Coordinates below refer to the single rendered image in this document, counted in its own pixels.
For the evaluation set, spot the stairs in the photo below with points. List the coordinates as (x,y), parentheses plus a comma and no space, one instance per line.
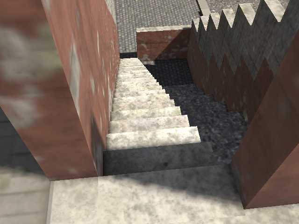
(146,131)

